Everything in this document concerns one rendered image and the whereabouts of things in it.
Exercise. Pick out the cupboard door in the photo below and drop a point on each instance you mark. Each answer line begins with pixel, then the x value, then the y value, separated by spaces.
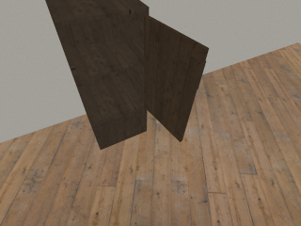
pixel 173 65

